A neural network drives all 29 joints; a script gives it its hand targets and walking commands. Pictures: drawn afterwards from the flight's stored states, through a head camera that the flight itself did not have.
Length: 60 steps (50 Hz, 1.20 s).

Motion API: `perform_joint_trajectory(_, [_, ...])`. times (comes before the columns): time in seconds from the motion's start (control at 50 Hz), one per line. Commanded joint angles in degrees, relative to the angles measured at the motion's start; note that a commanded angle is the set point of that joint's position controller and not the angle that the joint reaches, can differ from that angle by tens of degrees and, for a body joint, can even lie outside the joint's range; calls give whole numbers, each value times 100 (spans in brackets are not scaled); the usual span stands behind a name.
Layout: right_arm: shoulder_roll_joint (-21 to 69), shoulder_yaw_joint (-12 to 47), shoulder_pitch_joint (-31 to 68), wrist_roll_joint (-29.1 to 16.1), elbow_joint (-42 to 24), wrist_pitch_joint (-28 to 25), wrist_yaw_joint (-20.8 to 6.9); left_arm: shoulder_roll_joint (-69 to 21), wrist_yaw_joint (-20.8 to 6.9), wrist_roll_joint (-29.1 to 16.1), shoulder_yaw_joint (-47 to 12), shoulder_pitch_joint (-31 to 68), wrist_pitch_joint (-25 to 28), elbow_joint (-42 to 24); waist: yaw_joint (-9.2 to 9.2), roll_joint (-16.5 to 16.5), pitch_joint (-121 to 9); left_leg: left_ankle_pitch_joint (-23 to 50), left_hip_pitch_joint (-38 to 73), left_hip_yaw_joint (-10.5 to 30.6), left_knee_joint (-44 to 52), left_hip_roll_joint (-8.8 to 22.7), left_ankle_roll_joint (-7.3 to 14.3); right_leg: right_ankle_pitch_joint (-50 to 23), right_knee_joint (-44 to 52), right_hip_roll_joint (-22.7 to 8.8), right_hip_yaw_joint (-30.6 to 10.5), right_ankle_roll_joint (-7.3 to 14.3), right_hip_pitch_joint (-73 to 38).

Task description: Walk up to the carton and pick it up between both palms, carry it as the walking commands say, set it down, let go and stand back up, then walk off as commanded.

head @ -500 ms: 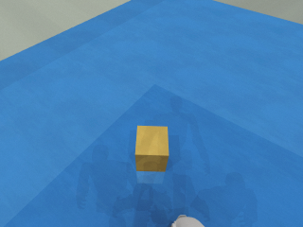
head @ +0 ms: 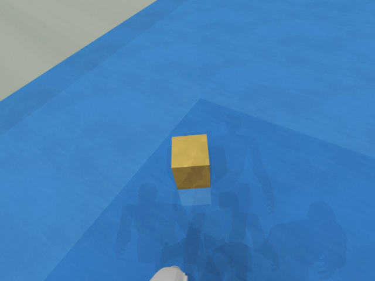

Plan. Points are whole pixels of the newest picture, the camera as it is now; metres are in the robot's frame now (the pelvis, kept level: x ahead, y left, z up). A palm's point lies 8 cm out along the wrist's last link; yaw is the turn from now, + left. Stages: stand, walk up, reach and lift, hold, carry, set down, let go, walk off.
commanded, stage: walk off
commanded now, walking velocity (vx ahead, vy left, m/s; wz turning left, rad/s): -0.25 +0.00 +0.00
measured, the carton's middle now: (191, 162) +0.81 +0.06 -0.65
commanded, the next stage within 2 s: stand in 1.42 s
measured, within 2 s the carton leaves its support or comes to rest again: neither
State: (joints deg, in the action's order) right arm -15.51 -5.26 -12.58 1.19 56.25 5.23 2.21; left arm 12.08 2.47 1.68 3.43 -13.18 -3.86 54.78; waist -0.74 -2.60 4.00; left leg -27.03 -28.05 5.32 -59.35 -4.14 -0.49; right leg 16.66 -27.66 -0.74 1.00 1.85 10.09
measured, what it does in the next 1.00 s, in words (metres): walks backwards: left foot, then right foot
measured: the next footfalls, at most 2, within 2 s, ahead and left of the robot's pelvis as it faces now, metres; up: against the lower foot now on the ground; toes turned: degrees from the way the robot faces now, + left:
left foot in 0.36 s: -0.12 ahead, +0.13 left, +0.00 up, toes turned +2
right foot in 0.86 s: -0.27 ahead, -0.10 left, +0.00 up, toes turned -1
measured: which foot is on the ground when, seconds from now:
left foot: up 0.00-0.34, down 0.36-0.86, up 0.88-1.00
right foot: down 0.00-0.36, up 0.38-0.84, down 0.86-1.00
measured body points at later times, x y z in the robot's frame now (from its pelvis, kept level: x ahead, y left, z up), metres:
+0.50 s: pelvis -0.15 +0.04 +0.00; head -0.13 +0.07 +0.45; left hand -0.13 +0.31 -0.16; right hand -0.09 -0.23 -0.12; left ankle -0.16 +0.13 -0.74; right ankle -0.14 -0.11 -0.65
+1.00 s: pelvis -0.31 +0.00 +0.00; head -0.28 -0.04 +0.45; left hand -0.24 +0.26 -0.12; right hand -0.28 -0.28 -0.16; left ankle -0.31 +0.15 -0.64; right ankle -0.31 -0.10 -0.74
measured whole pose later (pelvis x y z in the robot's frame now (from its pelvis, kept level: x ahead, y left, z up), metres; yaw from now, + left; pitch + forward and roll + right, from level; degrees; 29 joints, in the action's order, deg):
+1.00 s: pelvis -0.31 +0.00 +0.00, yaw +0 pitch -1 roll +2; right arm -15.7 -5.6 -14.3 1.4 55.4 4.9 1.6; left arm 12.1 2.5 1.6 3.0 -12.7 -4.0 52.8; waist -1.0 -2.5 3.7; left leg -24.5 -30.7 6.0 -67.9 -5.6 -1.2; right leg 15.1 -26.9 -1.1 1.0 2.0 11.1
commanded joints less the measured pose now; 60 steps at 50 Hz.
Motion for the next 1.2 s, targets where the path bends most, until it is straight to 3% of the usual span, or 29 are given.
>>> perform_joint_trajectory(0.0, [-441, -151, -469, 57, -42, -54, -18, 872, 46, -39, 124, 685, 80, -558, -190, 1129, -111, 125, 149, 207, -1773, -161, -167, -2405, 906, -1208, -636, 508, 634])
perform_joint_trajectory(0.08, [-369, -140, -83, 7, -219, -52, 11, 858, 101, -116, 109, 83, 138, -404, 236, 1147, -169, 114, -321, 107, -1068, -38, -515, -2322, 797, -1357, -979, 784, -450])
perform_joint_trajectory(0.14, [-264, -93, -136, -55, -233, -5, 42, 931, 113, -84, 126, -100, 163, -315, 329, 1304, -318, -271, 29, -121, 26, 101, -536, -2142, 822, -1455, -1259, 817, -755])
perform_joint_trajectory(0.22, [-139, -38, -241, -131, -250, 9, 61, 1060, 39, -3, 163, -37, 128, -235, 303, 1438, -459, -456, 822, -466, 1387, 312, -366, -2327, 907, -1527, -1468, 882, -510])
perform_joint_trajectory(0.3, [-113, -29, -799, -169, -54, -61, 21, 1176, 2, -25, 239, 61, 50, -140, 55, 1281, -626, 442, 1744, -649, 2990, 346, -79, -2181, 941, -1464, -1437, 658, -68])
perform_joint_trajectory(0.32, [-122, -26, -951, -159, 4, -100, 15, 1178, -3, -56, 260, 79, 17, -133, -30, 1088, -621, 1117, 2152, -714, 3806, 369, -18, -1785, 878, -1350, -1279, 456, 229])
perform_joint_trajectory(0.34, [-323, -48, -902, -72, -49, -168, 18, 1039, -34, -91, 258, -134, 9, -100, 16, 530, -522, 1351, 2527, -262, 4485, 738, 33, -935, 498, -998, -985, 82, 780])
perform_joint_trajectory(0.36, [-794, -107, -721, 19, -231, -207, 21, 711, -76, -92, 225, -321, 26, -165, 127, -955, -610, 1077, 2955, 1239, 4786, 2179, 219, 631, -812, -342, -204, -236, 1802])
perform_joint_trajectory(0.38, [-1185, -142, -420, 25, -414, -183, 3, 636, 29, -29, 203, 571, -27, -435, -332, -1626, -42, 2230, 963, 1562, 4807, 3100, 995, 2010, -2314, 307, -203, -333, 1867])
perform_joint_trajectory(0.4, [-823, -53, -181, 111, -461, -192, 15, 699, 13, -8, 241, 615, -94, -364, -198, -754, 155, 2379, 503, 1078, 4718, 2628, 991, 1779, -3407, 363, -976, -243, 1483])
perform_joint_trajectory(0.42, [-716, 8, 412, 94, -595, -194, 45, 609, -51, -64, 252, 299, -110, -246, 196, -532, 252, 2402, 300, 514, 4565, 2117, 792, 1363, -4091, 578, -1123, -167, 1503])
perform_joint_trajectory(0.44, [-648, 41, 784, 97, -750, -182, 45, 644, -82, -89, 278, -135, -101, -79, 429, -507, 178, 2432, 437, 216, 4435, 1807, 613, 1075, -4494, 604, -1060, -201, 1512])
perform_joint_trajectory(0.48, [-533, 66, 755, -5, -843, -219, 50, 746, -81, 15, 329, -486, -79, 93, 372, -532, -38, 2775, 1023, 60, 4219, 1652, 677, 836, -5048, 651, -864, -420, 1743])
perform_joint_trajectory(0.52, [-468, 88, 392, -52, -771, -255, 63, 773, -46, 11, 345, -273, -69, -17, 107, -543, -92, 2941, 1612, 174, 4127, 1738, 873, 813, -5041, 618, -818, -608, 2062])
perform_joint_trajectory(0.58, [-538, 86, -68, -62, -606, -308, 113, 707, 0, -71, 318, -101, -103, -133, -129, -657, -180, 2995, 2410, 502, 4050, 1836, 993, 986, -4061, 517, -747, -774, 2196])
perform_joint_trajectory(0.68, [-678, 61, -79, 37, -507, -298, 72, 540, 26, -180, 224, -201, -167, -196, -174, -865, -405, 2808, 2412, 829, 4157, 1979, 1119, 1572, -2319, 238, -302, -697, 1354])
perform_joint_trajectory(0.76, [-794, -12, -62, 65, -377, -212, 3, 495, 5, -232, 189, -587, -116, -97, -37, -922, -598, 3104, 2008, 929, 4250, 2018, 1050, 1179, -933, 132, -110, -415, 446])
perform_joint_trajectory(0.8, [-840, -57, 29, 22, -361, -166, -7, 466, -16, -219, 190, -1009, -57, 67, 178, -657, -631, 2745, 1584, 732, 4130, 1870, 779, 251, 336, 145, 124, -257, -217])
perform_joint_trajectory(0.82, [-748, -56, -107, -11, -347, -155, -24, 578, -18, -153, 194, -1015, -4, 54, 146, -319, -519, 2065, 1118, 523, 3939, 1633, 457, -306, 1059, -9, -87, -203, -556])
perform_joint_trajectory(0.84, [-503, -30, -356, -23, -340, -160, -51, 906, -18, -60, 226, -861, 60, -93, 29, 855, -539, 783, 315, -78, 2957, 1104, 130, 295, 1626, -1022, -1257, -113, -963])
perform_joint_trajectory(0.86, [-227, 18, 239, -3, -638, -158, 34, 1592, -35, -19, 355, -300, 68, -423, 343, 2258, -105, -788, -245, -947, 1357, 172, -136, -508, 1825, -2560, -2374, 735, 561])
perform_joint_trajectory(0.88, [-373, -49, 689, 77, -660, -77, 42, 1291, -26, 74, 254, -347, 68, -388, 503, 1367, 96, -877, 218, 146, -111, 137, -51, -908, 1670, -2377, -2043, 982, 1426])
perform_joint_trajectory(0.9, [-299, -65, 368, -14, -550, -38, -21, 1114, 23, 85, 173, 295, 74, -489, 33, 979, 214, -443, 323, 470, -845, -84, 46, -1091, 1495, -1829, -1352, 751, 1677])
perform_joint_trajectory(0.92, [-303, -85, -133, -52, -379, -39, -68, 990, 37, 82, 114, 793, 61, -640, -300, 957, 218, -52, 301, 416, -1259, -143, 53, -1165, 1362, -1412, -882, 475, 1637])
perform_joint_trajectory(0.94, [-388, -125, -416, 3, -266, -47, -81, 948, 42, 40, 106, 915, 78, -703, -348, 1093, 101, 206, 169, 312, -1598, -172, 4, -1371, 1217, -1261, -749, 388, 1284])
perform_joint_trajectory(1.0, [-470, -168, -398, 66, -258, -81, -50, 806, 36, -94, 83, 485, 117, -685, 7, 1100, -132, 273, -259, 137, -1970, -176, -331, -1940, 963, -1263, -754, 637, 328])
perform_joint_trajectory(1.06, [-375, -123, -134, -2, -392, -55, -13, 882, 98, -115, 88, -34, 184, -502, 272, 1152, -197, 109, -490, 100, -987, -53, -524, -2126, 832, -1370, -1065, 786, -587])
perform_joint_trajectory(1.12, [-279, -75, -207, -75, -391, 3, 13, 955, 93, -80, 99, -141, 204, -440, 331, 1340, -369, -276, -21, -165, 167, 104, -527, -1951, 875, -1449, -1324, 797, -812])
perform_joint_trajectory(1.18, [-187, -27, -236, -136, -412, 18, 33, 1067, 30, -15, 129, -85, 180, -378, 317, 1444, -457, -533, 637, -457, 1215, 284, -392, -2121, 941, -1515, -1471, 878, -571])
